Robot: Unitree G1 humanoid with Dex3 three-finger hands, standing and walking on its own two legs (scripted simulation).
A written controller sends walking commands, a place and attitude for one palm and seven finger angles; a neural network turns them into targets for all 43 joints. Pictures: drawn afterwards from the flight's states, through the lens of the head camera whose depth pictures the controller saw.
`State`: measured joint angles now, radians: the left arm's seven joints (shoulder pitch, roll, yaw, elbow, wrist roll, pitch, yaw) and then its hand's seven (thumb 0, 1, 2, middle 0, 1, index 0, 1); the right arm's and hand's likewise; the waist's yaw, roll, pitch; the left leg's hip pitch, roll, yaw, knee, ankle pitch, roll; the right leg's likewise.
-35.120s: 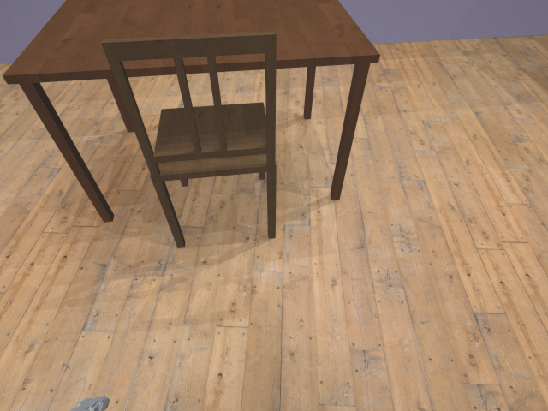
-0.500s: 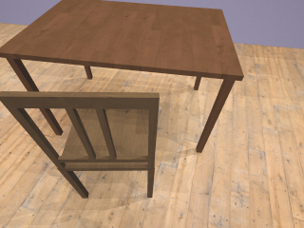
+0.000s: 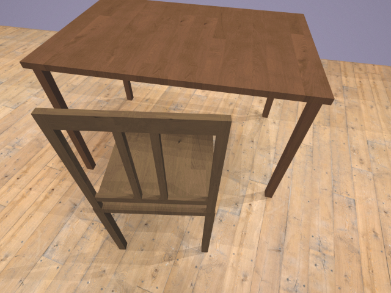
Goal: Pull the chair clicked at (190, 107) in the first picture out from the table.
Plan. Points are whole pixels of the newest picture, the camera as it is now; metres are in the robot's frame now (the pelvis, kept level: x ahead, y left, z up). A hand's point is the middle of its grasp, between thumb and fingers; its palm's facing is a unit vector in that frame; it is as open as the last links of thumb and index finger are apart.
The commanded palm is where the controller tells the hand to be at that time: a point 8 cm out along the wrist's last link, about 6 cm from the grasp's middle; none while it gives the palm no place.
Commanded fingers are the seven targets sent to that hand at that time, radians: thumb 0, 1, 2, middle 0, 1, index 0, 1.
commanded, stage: come to a stop and stand still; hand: left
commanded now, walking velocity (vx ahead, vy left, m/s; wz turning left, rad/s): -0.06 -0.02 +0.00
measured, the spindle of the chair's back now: (130, 168) +0.44 +0.21 -0.08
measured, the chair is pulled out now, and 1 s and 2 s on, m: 0.21 0.21 0.21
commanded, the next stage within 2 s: look again from close up in 0.60 s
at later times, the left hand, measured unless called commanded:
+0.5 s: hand out of the picture -0.01 +0.14 -0.17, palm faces +0.02 -0.99 -0.17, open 7.4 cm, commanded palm none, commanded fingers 0.00 0.90 0.90 -0.20 -0.30 -0.20 -0.30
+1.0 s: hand out of the picture +0.01 +0.17 -0.17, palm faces +0.01 -0.98 -0.19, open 7.4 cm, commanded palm none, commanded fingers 0.00 0.90 0.90 -0.20 -0.30 -0.20 -0.30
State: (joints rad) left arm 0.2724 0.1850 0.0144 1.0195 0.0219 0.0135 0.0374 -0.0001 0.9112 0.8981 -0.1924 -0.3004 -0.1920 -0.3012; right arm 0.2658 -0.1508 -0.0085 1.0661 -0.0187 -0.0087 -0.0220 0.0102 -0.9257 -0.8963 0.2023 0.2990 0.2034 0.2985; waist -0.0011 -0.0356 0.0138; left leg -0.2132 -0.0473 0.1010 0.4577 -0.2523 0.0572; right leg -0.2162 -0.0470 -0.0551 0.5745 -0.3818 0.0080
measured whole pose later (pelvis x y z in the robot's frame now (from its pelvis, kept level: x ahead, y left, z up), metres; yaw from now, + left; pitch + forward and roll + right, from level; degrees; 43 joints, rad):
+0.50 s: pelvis +0.00 -0.01 +0.00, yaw +1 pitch +0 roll -1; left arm 0.34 0.10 -0.02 1.10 0.02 -0.03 0.05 0.00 0.91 0.90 -0.20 -0.30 -0.20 -0.30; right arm 0.32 -0.14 0.01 1.09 -0.01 -0.01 -0.03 0.01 -0.91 -0.90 0.20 0.30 0.20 0.30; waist -0.02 0.03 0.02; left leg -0.24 0.01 0.06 0.54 -0.30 0.03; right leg -0.17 0.01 -0.08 0.50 -0.33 -0.03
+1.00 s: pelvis +0.01 +0.00 +0.00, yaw +0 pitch +0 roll +0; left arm 0.31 0.15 -0.01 1.07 0.01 -0.01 0.04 0.00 0.91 0.90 -0.19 -0.30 -0.19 -0.30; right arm 0.27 -0.16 0.02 1.12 -0.01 -0.02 -0.02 0.01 -0.91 -0.90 0.20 0.30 0.20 0.30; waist 0.00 -0.02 0.02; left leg -0.18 -0.02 0.09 0.46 -0.28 0.04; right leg -0.14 -0.01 -0.06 0.47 -0.32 -0.01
